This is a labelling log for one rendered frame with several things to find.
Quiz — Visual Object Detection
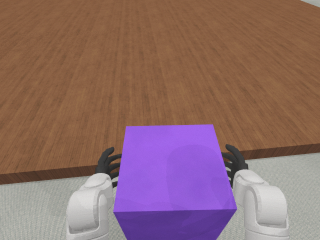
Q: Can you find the robot right hand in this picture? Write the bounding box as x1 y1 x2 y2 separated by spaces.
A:
221 144 249 188

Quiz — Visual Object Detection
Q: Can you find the carton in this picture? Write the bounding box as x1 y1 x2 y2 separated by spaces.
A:
113 124 237 240

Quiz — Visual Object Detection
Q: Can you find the robot right forearm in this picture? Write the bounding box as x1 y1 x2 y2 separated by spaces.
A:
232 169 290 240

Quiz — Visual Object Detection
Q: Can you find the robot left forearm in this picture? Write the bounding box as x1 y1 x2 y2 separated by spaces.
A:
66 173 114 240

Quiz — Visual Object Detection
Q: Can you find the robot left hand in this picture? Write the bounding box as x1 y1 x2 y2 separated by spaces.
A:
95 147 122 188

